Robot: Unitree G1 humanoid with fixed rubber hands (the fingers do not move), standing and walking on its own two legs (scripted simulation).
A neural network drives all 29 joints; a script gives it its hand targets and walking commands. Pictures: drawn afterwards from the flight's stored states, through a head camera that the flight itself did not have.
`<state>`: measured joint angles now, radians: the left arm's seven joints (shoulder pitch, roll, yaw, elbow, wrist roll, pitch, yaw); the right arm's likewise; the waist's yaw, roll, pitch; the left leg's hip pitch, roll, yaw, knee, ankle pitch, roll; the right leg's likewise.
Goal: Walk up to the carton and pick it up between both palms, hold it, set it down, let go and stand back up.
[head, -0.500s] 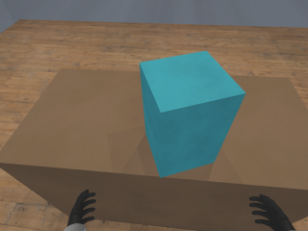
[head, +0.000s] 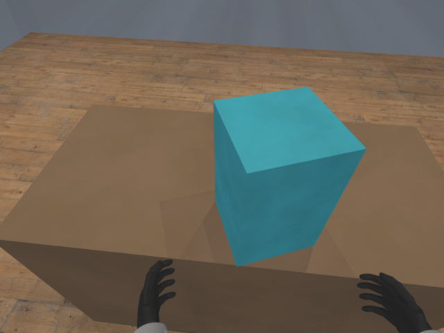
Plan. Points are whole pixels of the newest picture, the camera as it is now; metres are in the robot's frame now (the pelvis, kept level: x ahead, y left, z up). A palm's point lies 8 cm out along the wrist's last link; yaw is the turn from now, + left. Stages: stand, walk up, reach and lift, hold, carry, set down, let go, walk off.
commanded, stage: reach and lift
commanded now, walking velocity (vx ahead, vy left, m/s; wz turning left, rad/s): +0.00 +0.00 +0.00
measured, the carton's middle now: (269, 182) +0.38 -0.08 +0.07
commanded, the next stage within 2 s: none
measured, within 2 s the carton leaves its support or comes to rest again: neither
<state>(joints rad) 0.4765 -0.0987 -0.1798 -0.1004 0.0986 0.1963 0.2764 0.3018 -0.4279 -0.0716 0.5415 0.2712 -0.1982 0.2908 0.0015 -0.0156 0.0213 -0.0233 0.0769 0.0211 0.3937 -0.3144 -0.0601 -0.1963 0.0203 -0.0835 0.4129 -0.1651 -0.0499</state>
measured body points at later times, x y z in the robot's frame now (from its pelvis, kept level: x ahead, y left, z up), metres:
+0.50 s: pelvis -0.01 -0.02 +0.00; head -0.02 -0.02 +0.45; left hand +0.19 +0.12 +0.04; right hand +0.19 -0.31 +0.02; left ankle -0.06 +0.15 -0.74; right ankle +0.04 -0.09 -0.74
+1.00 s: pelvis -0.04 -0.03 +0.00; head -0.05 -0.02 +0.45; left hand +0.23 +0.11 +0.11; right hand +0.25 -0.29 +0.07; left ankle -0.06 +0.15 -0.74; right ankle +0.04 -0.09 -0.74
